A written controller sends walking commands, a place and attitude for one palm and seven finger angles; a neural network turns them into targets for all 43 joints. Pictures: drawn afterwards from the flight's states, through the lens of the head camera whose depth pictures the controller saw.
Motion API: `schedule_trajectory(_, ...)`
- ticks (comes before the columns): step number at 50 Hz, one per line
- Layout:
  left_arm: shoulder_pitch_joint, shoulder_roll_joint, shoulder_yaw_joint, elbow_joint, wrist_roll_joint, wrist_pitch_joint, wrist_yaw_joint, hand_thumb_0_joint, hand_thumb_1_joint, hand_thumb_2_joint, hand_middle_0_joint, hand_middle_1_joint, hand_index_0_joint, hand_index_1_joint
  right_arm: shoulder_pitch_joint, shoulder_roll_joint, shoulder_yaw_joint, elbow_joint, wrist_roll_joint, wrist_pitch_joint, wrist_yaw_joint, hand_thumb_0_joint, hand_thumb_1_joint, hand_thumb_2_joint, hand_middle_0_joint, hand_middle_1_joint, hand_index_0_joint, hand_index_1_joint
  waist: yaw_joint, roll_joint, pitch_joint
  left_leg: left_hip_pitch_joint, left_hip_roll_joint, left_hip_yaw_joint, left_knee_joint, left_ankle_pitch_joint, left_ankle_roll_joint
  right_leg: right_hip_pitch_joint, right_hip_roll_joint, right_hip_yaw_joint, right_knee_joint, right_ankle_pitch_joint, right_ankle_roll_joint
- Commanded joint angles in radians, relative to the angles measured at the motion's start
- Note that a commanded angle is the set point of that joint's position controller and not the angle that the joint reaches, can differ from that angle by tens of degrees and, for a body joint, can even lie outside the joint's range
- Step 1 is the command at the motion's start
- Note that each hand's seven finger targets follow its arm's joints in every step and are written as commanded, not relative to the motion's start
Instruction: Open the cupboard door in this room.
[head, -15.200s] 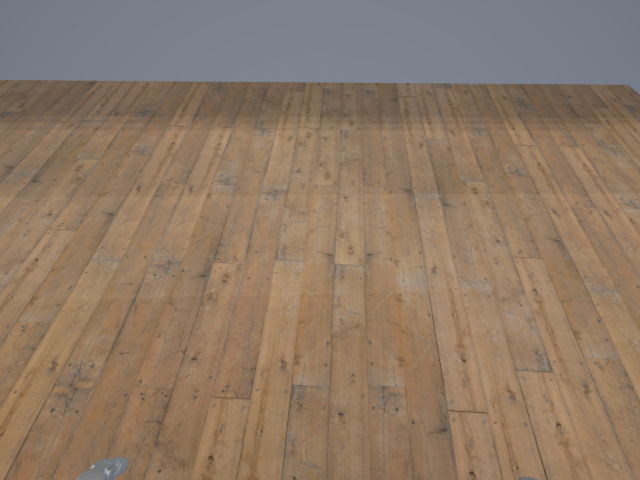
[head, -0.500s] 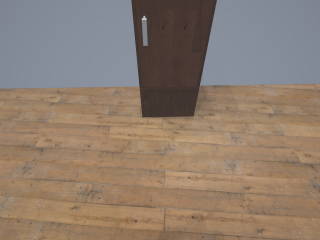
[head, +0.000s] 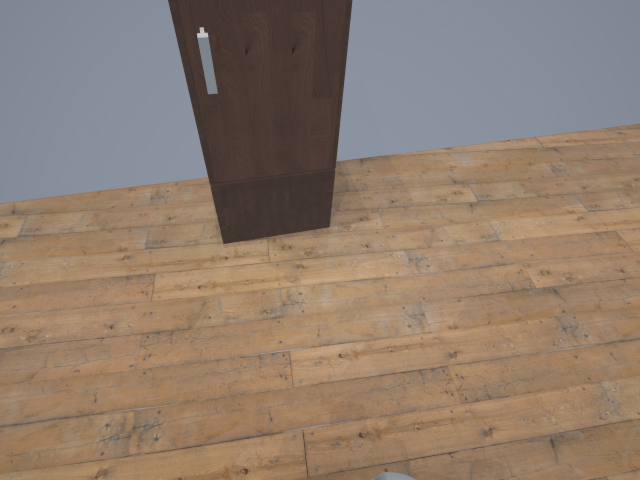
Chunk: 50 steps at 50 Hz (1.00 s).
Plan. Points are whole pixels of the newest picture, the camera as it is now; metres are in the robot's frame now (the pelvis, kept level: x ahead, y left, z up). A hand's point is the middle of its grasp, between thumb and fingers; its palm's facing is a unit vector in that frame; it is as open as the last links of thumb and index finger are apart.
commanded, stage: walk to a spot facing it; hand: left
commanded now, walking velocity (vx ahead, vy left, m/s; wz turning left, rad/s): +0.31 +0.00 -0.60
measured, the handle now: (207, 60) +1.03 +0.34 +0.00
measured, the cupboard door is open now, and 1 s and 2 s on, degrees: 0 0 0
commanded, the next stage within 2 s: turn to face it in 0.36 s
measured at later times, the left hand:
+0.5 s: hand (275, 356) +0.34 +0.09 -0.17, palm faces -0.27 -0.94 -0.22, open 7.4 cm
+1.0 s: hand (261, 306) +0.44 +0.13 -0.18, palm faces -0.04 -0.98 -0.22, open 7.4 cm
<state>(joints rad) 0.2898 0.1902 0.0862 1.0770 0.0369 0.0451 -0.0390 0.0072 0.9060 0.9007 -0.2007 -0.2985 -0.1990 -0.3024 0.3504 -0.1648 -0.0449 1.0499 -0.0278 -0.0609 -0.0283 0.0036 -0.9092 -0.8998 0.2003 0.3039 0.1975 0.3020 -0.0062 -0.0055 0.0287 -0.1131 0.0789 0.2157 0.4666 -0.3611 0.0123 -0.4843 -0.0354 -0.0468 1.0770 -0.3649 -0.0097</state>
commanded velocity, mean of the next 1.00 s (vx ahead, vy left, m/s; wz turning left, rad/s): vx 0.12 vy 0.00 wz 0.10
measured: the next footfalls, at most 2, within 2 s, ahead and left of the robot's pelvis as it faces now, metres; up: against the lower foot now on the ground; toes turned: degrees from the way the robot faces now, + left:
right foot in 0.32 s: +0.27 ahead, -0.14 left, +0.00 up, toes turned -19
left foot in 0.80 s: +0.44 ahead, +0.03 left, +0.00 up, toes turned -4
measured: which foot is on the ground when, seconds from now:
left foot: down 0.00-0.32, up 0.34-0.78, down 0.80-1.00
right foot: up 0.00-0.30, down 0.32-0.82, up 0.84-1.00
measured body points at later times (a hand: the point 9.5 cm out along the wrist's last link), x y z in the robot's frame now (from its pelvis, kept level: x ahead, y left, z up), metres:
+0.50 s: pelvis +0.21 -0.07 -0.01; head +0.27 -0.10 +0.43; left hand +0.35 +0.14 -0.16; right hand +0.21 -0.32 -0.16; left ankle +0.21 +0.11 -0.63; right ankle +0.24 -0.13 -0.74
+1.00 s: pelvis +0.36 -0.06 +0.00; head +0.41 -0.06 +0.44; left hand +0.44 +0.18 -0.16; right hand +0.40 -0.30 -0.15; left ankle +0.40 +0.03 -0.74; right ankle +0.30 -0.20 -0.67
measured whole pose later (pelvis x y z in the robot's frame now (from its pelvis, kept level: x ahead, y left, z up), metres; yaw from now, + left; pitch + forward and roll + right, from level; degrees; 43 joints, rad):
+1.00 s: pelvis +0.36 -0.06 +0.00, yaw -4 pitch +1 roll -1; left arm 0.17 0.20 0.06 0.99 0.01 0.03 0.02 0.00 0.91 0.90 -0.20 -0.30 -0.20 -0.30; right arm 0.18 -0.18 -0.04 0.98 -0.02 0.01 -0.01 -0.01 -0.93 -0.90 0.20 0.30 0.20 0.30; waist 0.00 0.00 0.10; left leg -0.32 -0.01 0.02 0.52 -0.22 0.05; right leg -0.43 -0.05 -0.03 1.07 -0.50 0.07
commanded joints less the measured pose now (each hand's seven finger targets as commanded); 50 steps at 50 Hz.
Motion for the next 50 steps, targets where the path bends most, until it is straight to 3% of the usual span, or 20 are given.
schedule_trajectory(1, -0.119, 0.026, 0.004, -0.132, -0.003, -0.037, -0.005, 0.000, 0.900, 0.900, -0.200, -0.300, -0.200, -0.300, 0.103, -0.114, -0.018, -0.007, 0.005, -0.030, -0.014, 0.000, -0.900, -0.900, 0.200, 0.300, 0.200, 0.300, -0.005, 0.060, 0.110, 0.121, 0.269, -0.163, -0.259, 0.318, 0.047, -0.320, -0.065, 0.012, 0.182, 0.128, 0.025)
schedule_trajectory(8, -0.299, -0.005, -0.021, -0.228, -0.011, -0.038, -0.018, 0.000, 0.900, 0.900, -0.200, -0.300, -0.200, -0.300, 0.144, -0.103, -0.021, 0.012, -0.001, -0.026, -0.013, 0.000, -0.900, -0.900, 0.200, 0.300, 0.200, 0.300, -0.033, 0.170, 0.151, 0.161, 0.221, 0.042, -0.225, 0.633, 0.050, -0.254, -0.031, -0.125, -0.206, 0.187, 0.015)
schedule_trajectory(10, -0.272, 0.011, -0.021, -0.225, -0.011, -0.048, -0.015, 0.000, 0.900, 0.900, -0.200, -0.300, -0.200, -0.300, 0.149, -0.129, -0.032, 0.016, 0.002, -0.022, -0.009, 0.000, -0.900, -0.900, 0.200, 0.300, 0.200, 0.300, -0.020, 0.183, 0.101, 0.210, 0.230, 0.082, -0.140, 0.890, 0.053, -0.138, 0.028, -0.174, -0.319, 0.161, -0.015)
schedule_trajectory(12, -0.143, 0.054, -0.007, -0.194, -0.008, -0.060, -0.010, 0.000, 0.900, 0.900, -0.200, -0.300, -0.200, -0.300, 0.112, -0.179, -0.050, 0.001, 0.011, -0.020, -0.007, 0.000, -0.900, -0.900, 0.200, 0.300, 0.200, 0.300, 0.043, 0.185, 0.009, 0.239, 0.245, 0.112, 0.032, 1.103, 0.039, 0.031, 0.071, -0.186, -0.398, 0.171, -0.049)
schedule_trajectory(14, 0.133, 0.143, 0.023, -0.116, -0.003, -0.078, 0.000, 0.000, 0.900, 0.900, -0.200, -0.300, -0.200, -0.300, 0.036, -0.218, -0.060, -0.037, 0.022, -0.018, 0.004, 0.000, -0.900, -0.900, 0.200, 0.300, 0.200, 0.300, 0.181, 0.141, -0.162, 0.102, 0.207, 0.131, 0.430, 0.956, -0.013, 0.442, 0.071, -0.161, -0.553, 0.296, -0.079)
schedule_trajectory(15, 0.223, 0.265, 0.045, -0.086, -0.003, -0.090, 0.012, 0.000, 0.900, 0.900, -0.200, -0.300, -0.200, -0.300, 0.064, -0.147, -0.046, -0.061, 0.038, -0.014, 0.018, 0.000, -0.900, -0.900, 0.200, 0.300, 0.200, 0.300, 0.205, -0.097, -0.265, -0.249, 0.115, 0.066, 0.745, 0.239, -0.049, 0.775, -0.170, 0.169, -0.548, 0.502, -0.168)
schedule_trajectory(16, 0.232, 0.339, 0.055, -0.082, -0.027, -0.085, 0.028, 0.000, 0.900, 0.900, -0.200, -0.300, -0.200, -0.300, 0.043, -0.083, -0.030, -0.110, 0.040, -0.009, 0.012, 0.000, -0.900, -0.900, 0.200, 0.300, 0.200, 0.300, 0.164, -0.228, -0.341, -0.484, -0.026, -0.055, 1.063, -0.253, -0.084, 0.865, -0.378, 0.578, -0.598, 0.812, -0.276)
schedule_trajectory(17, 0.166, 0.330, 0.057, -0.107, -0.042, -0.077, 0.040, 0.000, 0.900, 0.900, -0.200, -0.300, -0.200, -0.300, -0.016, -0.097, -0.031, -0.135, 0.041, 0.000, 0.005, 0.000, -0.900, -0.900, 0.200, 0.300, 0.200, 0.300, 0.144, -0.113, -0.247, -0.514, 0.027, -0.185, 1.110, -0.188, -0.061, 0.739, -0.402, 0.537, -0.669, 0.706, -0.314)
schedule_trajectory(20, -0.053, 0.205, 0.019, -0.166, -0.038, -0.090, 0.045, 0.000, 0.900, 0.900, -0.200, -0.300, -0.200, -0.300, -0.078, -0.113, -0.036, -0.123, 0.013, 0.016, 0.015, 0.000, -0.900, -0.900, 0.200, 0.300, 0.200, 0.300, 0.043, 0.035, -0.050, -0.456, 0.119, -0.232, 0.958, 0.044, -0.064, 0.325, -0.281, 0.360, -0.759, 0.352, -0.199)
schedule_trajectory(23, -0.088, 0.178, 0.004, -0.162, -0.020, -0.108, 0.044, 0.000, 0.900, 0.900, -0.200, -0.300, -0.200, -0.300, -0.028, -0.085, -0.025, -0.107, 0.003, 0.048, 0.015, 0.000, -0.900, -0.900, 0.200, 0.300, 0.200, 0.300, -0.024, 0.002, -0.027, -0.374, 0.103, -0.213, 0.830, 0.065, -0.081, 0.147, -0.209, 0.232, -0.780, 0.466, -0.161)
schedule_trajectory(25, -0.091, 0.156, -0.004, -0.144, -0.014, -0.117, 0.048, 0.000, 0.900, 0.900, -0.200, -0.300, -0.200, -0.300, 0.012, -0.068, -0.014, -0.087, 0.002, 0.056, 0.015, 0.000, -0.900, -0.900, 0.200, 0.300, 0.200, 0.300, -0.051, -0.041, -0.075, -0.377, 0.085, -0.215, 0.754, 0.089, -0.086, 0.193, -0.175, 0.154, -0.758, 0.603, -0.148)
schedule_trajectory(30, -0.048, 0.112, -0.025, -0.100, -0.021, -0.119, 0.054, 0.000, 0.900, 0.900, -0.200, -0.300, -0.200, -0.300, -0.081, -0.051, 0.006, -0.088, 0.013, 0.056, 0.021, 0.000, -0.900, -0.900, 0.200, 0.300, 0.200, 0.300, -0.022, -0.101, -0.082, -0.375, 0.053, -0.193, 0.490, 0.148, -0.090, 0.307, -0.158, 0.054, -0.721, 0.756, -0.127)
schedule_trajectory(34, 0.025, 0.109, -0.034, -0.065, -0.020, -0.106, 0.060, 0.000, 0.900, 0.900, -0.200, -0.300, -0.200, -0.300, -0.207, -0.055, 0.017, -0.104, 0.016, 0.044, 0.025, 0.000, -0.900, -0.900, 0.200, 0.300, 0.200, 0.300, 0.040, -0.124, -0.027, -0.367, 0.002, -0.154, 0.288, 0.117, -0.073, 0.424, -0.194, 0.048, -0.689, 0.855, -0.112)
schedule_trajectory(38, 0.026, 0.142, -0.020, -0.063, -0.022, -0.087, 0.073, 0.000, 0.900, 0.900, -0.200, -0.300, -0.200, -0.300, -0.177, -0.086, 0.007, -0.094, 0.007, 0.044, 0.027, 0.000, -0.900, -0.900, 0.200, 0.300, 0.200, 0.300, 0.017, -0.097, -0.024, -0.244, -0.021, -0.124, 0.094, 0.194, -0.048, 0.465, -0.226, 0.000, -0.541, 0.876, -0.079)
schedule_trajectory(39, 0.022, 0.148, -0.019, -0.067, -0.026, -0.081, 0.074, 0.000, 0.900, 0.900, -0.200, -0.300, -0.200, -0.300, -0.109, -0.115, -0.002, -0.077, 0.003, 0.044, 0.028, 0.000, -0.900, -0.900, 0.200, 0.300, 0.200, 0.300, -0.013, -0.046, -0.063, -0.119, -0.014, -0.142, 0.036, 0.408, -0.029, 0.411, -0.198, -0.043, -0.426, 0.802, -0.038)
schedule_trajectory(40, 0.030, 0.123, -0.017, -0.086, -0.035, -0.075, 0.074, 0.000, 0.900, 0.900, -0.200, -0.300, -0.200, -0.300, -0.029, -0.185, -0.019, -0.069, -0.005, 0.041, 0.026, 0.000, -0.900, -0.900, 0.200, 0.300, 0.200, 0.300, -0.040, 0.148, -0.114, 0.051, 0.134, -0.322, 0.004, 0.761, 0.046, 0.246, -0.119, -0.099, -0.243, 0.510, 0.018)
schedule_trajectory(41, 0.033, 0.085, -0.028, -0.118, -0.045, -0.074, 0.074, 0.000, 0.900, 0.900, -0.200, -0.300, -0.200, -0.300, 0.040, -0.233, -0.031, -0.056, 0.000, 0.047, 0.024, 0.000, -0.900, -0.900, 0.200, 0.300, 0.200, 0.300, -0.049, 0.332, -0.132, 0.156, 0.322, -0.552, -0.012, 1.215, 0.194, 0.057, -0.004, -0.097, -0.015, -0.231, 0.061)
schedule_trajectory(43, -0.065, 0.108, -0.024, -0.133, -0.033, -0.054, 0.085, 0.000, 0.900, 0.900, -0.200, -0.300, -0.200, -0.300, 0.016, -0.203, -0.026, -0.036, 0.010, 0.058, 0.005, 0.000, -0.900, -0.900, 0.200, 0.300, 0.200, 0.300, -0.048, 0.247, -0.092, 0.079, 0.288, -0.554, -0.060, 1.039, 0.234, -0.011, -0.039, 0.038, 0.067, -0.279, 0.062)
schedule_trajectory(45, -0.109, 0.110, -0.012, -0.152, -0.028, -0.050, 0.072, 0.000, 0.900, 0.900, -0.200, -0.300, -0.200, -0.300, -0.056, -0.179, -0.030, -0.079, 0.007, 0.056, 0.003, 0.000, -0.900, -0.900, 0.200, 0.300, 0.200, 0.300, -0.026, 0.120, -0.068, 0.026, 0.235, -0.513, -0.064, 0.838, 0.201, -0.033, -0.049, 0.048, 0.064, -0.191, 0.068)
schedule_trajectory(50, -0.105, 0.085, -0.006, -0.165, -0.026, -0.033, 0.062, 0.000, 0.900, 0.900, -0.200, -0.300, -0.200, -0.300, -0.096, -0.204, -0.048, -0.113, 0.008, 0.054, 0.009, 0.000, -0.900, -0.900, 0.200, 0.300, 0.200, 0.300, -0.012, 0.099, -0.124, -0.002, 0.156, -0.459, -0.097, 0.648, 0.162, -0.006, -0.033, 0.038, -0.022, -0.066, 0.090)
